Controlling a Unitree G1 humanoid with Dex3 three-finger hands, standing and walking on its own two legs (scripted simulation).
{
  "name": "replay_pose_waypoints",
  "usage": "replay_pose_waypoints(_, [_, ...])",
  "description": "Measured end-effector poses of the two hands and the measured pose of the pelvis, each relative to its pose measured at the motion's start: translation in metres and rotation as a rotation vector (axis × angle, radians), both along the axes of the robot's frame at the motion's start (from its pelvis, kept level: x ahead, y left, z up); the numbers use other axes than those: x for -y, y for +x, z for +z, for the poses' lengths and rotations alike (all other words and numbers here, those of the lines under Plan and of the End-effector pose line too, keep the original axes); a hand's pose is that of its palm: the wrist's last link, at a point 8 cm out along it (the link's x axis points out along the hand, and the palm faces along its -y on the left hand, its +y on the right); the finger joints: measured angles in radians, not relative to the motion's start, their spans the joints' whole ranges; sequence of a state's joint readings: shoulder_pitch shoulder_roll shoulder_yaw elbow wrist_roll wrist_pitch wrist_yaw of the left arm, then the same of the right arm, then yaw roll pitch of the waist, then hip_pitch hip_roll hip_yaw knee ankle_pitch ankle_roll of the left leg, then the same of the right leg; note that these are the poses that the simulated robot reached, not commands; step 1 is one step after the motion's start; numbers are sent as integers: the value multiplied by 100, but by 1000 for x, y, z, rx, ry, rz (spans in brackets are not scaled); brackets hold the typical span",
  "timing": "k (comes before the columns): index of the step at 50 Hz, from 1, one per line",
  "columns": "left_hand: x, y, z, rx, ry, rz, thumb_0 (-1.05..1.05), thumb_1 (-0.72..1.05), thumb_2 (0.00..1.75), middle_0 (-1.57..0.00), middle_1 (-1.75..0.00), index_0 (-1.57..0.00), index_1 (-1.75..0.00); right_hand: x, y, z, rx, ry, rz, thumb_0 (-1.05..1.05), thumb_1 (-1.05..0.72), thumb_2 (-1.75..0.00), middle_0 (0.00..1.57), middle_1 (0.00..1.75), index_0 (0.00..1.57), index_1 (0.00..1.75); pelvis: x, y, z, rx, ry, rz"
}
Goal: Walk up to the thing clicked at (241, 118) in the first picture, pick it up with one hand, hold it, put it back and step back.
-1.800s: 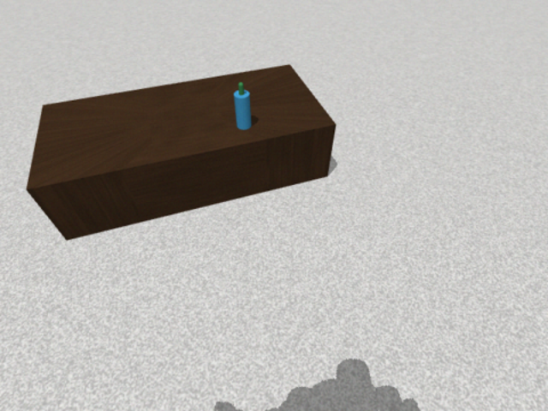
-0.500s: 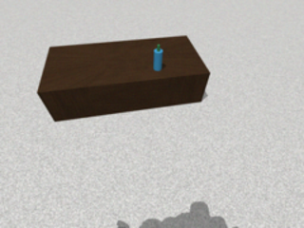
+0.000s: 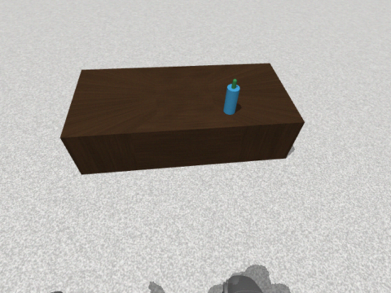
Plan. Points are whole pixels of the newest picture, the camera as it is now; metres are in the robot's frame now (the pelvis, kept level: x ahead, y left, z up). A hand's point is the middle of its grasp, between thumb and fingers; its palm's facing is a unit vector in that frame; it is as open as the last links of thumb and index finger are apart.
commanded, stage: walk up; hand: right
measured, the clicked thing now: (232, 95) +1.10 -0.25 -0.34
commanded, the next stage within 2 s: none
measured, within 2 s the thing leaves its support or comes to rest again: neither
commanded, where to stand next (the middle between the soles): +0.63 -0.09 m, yaw +7 degrees
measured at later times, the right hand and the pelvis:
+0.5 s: hand (307, 199) +0.37 -0.33 -0.13, palm faces -0.17 +0.91 -0.39, open 7.4 cm; pelvis +0.24 -0.06 +0.00, yaw +5 degrees
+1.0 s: hand (309, 165) +0.50 -0.39 -0.15, palm faces -0.10 +0.92 -0.39, open 7.4 cm; pelvis +0.43 -0.11 -0.02, yaw +5 degrees
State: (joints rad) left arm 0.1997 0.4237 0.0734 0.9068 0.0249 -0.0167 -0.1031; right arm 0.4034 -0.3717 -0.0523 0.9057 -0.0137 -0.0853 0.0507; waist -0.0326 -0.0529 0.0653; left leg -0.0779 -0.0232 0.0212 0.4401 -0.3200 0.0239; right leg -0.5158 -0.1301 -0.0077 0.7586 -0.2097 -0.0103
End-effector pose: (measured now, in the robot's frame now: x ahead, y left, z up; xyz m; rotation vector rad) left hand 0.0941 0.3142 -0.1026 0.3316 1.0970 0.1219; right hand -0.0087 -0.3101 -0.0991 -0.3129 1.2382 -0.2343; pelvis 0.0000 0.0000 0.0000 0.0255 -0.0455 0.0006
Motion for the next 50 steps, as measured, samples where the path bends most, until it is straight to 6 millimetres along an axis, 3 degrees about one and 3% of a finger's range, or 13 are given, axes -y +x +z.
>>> replay_pose_waypoints(5, [17, 62, 5, 16, 37, 11, 1, 90, 90, -20, -30, -20, -30, 25, 56, -16, -11, 10, 17, 1, -90, -89, 20, 30, 21, 30, 22, 57, -9, -22, 8, 13])
replay_pose_waypoints(10, [44, 113, 8, 88, 60, 45, 1, 90, 90, -20, -30, -20, -30, 54, 135, -31, -12, 2, 65, 1, -90, -89, 20, 30, 21, 30, 49, 109, -17, -13, -20, 41])
replay_pose_waypoints(15, [65, 122, 21, 67, 45, 111, 1, 90, 90, -20, -30, -20, -30, 66, 230, -14, 79, 2, 145, 1, -91, -89, 20, 30, 21, 30, 59, 154, 0, -1, 3, 53])
replay_pose_waypoints(19, [70, 121, 18, -7, 43, 140, 1, 90, 90, -20, -30, -20, -30, 69, 298, 0, 154, -2, 189, 1, -91, -89, 20, 30, 21, 30, 64, 188, 4, -3, -11, 53])
replay_pose_waypoints(25, [63, 133, -2, -85, 26, 182, 1, 90, 90, -20, -30, -20, -30, 59, 377, 7, 154, -17, 255, 0, -91, -90, 20, 30, 20, 30, 64, 240, -3, -9, -40, 85])
replay_pose_waypoints(30, [51, 162, -31, -130, 6, 214, 1, 90, 90, -20, -30, -20, -30, 41, 438, 2, 176, -48, 296, 0, -91, -90, 20, 30, 21, 30, 53, 291, -21, -9, -21, 104])
replay_pose_waypoints(34, [55, 203, -34, -152, -10, 193, 1, 90, 90, -20, -30, -20, -30, 34, 464, 8, 230, -45, 263, 0, -91, -89, 20, 30, 21, 30, 48, 321, -18, 4, -28, 103])
replay_pose_waypoints(39, [58, 266, -20, -77, -13, 157, 1, 90, 90, -20, -30, -20, -30, 42, 473, 19, 213, -42, 222, 0, -90, -89, 20, 30, 21, 30, 57, 354, -5, 14, -21, 104])
replay_pose_waypoints(45, [68, 328, -4, -37, 18, 116, 1, 90, 90, -20, -30, -20, -30, 76, 484, 11, 152, -39, 197, 0, -90, -89, 20, 30, 21, 30, 78, 393, -4, 11, 0, 93])
replay_pose_waypoints(50, [89, 378, 6, -12, 80, 97, 1, 90, 90, -20, -30, -20, -30, 120, 506, -15, 110, -24, 159, 0, -90, -89, 20, 30, 21, 30, 107, 434, -16, -1, 19, 86])
